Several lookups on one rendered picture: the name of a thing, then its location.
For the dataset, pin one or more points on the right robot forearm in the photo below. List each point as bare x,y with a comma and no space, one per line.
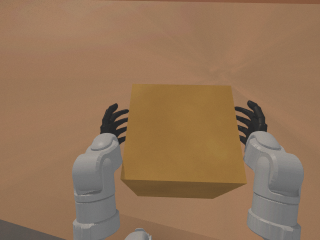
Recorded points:
278,178

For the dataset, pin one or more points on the robot left hand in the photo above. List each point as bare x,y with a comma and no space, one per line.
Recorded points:
109,124

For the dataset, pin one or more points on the carton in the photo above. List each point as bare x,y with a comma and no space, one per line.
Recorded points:
182,141

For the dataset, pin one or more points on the left robot shin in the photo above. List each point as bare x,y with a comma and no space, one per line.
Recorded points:
139,229

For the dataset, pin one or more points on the robot right hand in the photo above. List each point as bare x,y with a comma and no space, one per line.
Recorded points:
256,122

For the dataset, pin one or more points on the left robot forearm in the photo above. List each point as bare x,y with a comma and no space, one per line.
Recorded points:
94,189

